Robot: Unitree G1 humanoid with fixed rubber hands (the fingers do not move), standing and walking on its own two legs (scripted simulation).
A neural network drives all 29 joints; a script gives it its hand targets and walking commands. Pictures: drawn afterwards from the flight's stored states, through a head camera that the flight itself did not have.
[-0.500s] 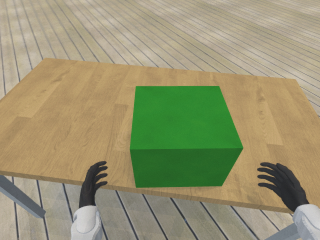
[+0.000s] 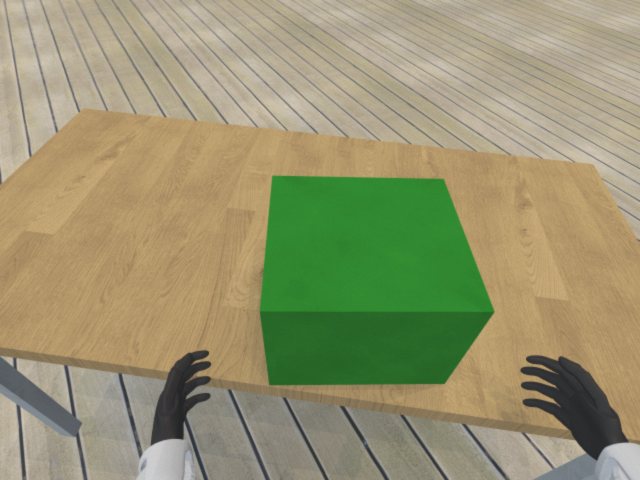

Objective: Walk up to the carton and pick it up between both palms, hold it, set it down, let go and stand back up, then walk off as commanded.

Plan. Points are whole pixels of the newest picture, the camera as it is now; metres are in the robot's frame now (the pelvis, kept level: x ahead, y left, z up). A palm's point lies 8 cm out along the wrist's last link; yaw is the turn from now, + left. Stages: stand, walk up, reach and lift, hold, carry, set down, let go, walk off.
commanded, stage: set down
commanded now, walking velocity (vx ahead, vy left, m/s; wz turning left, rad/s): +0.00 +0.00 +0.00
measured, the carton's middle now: (358, 279) +0.41 -0.02 -0.01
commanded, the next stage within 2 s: let go in 1.28 s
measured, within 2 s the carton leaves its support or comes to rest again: neither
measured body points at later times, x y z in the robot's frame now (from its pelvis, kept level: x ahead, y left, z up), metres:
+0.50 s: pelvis +0.00 +0.00 +0.00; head +0.01 +0.03 +0.45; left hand +0.18 +0.21 -0.04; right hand +0.20 -0.26 -0.02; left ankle -0.01 +0.14 -0.75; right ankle +0.01 -0.09 -0.75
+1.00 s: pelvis +0.01 +0.00 +0.00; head +0.03 +0.03 +0.45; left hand +0.19 +0.22 -0.06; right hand +0.20 -0.24 -0.04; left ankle -0.01 +0.14 -0.75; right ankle +0.01 -0.09 -0.75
